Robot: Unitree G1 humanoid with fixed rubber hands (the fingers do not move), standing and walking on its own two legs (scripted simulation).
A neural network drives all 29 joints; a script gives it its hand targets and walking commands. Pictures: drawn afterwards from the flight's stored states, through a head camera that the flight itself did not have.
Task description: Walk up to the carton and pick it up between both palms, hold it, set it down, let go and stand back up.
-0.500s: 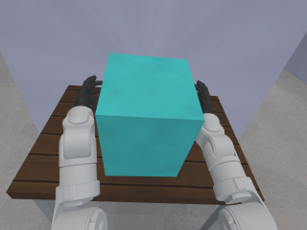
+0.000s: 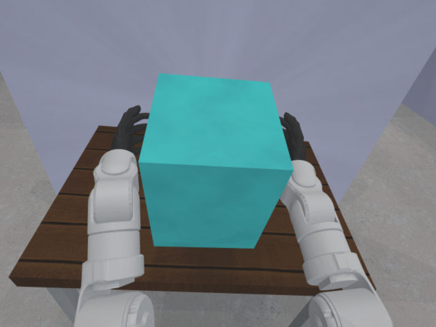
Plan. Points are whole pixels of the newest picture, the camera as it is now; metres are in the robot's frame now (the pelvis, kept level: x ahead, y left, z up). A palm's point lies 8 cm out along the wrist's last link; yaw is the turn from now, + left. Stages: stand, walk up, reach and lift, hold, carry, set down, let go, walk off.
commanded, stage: set down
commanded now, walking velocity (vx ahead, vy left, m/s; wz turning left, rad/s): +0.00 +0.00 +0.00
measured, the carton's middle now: (209, 166) +0.38 -0.01 +0.14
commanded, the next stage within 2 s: none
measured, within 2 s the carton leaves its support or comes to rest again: neither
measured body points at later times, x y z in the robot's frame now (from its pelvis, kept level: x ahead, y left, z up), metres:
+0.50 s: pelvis +0.02 +0.00 +0.00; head +0.02 +0.05 +0.45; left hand +0.42 +0.13 +0.14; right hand +0.39 -0.17 +0.14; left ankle +0.02 +0.10 -0.75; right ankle +0.02 -0.11 -0.75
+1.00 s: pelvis +0.03 +0.02 +0.00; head +0.04 +0.07 +0.45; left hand +0.45 +0.13 +0.12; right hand +0.40 -0.16 +0.12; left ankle +0.02 +0.11 -0.75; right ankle +0.02 -0.11 -0.75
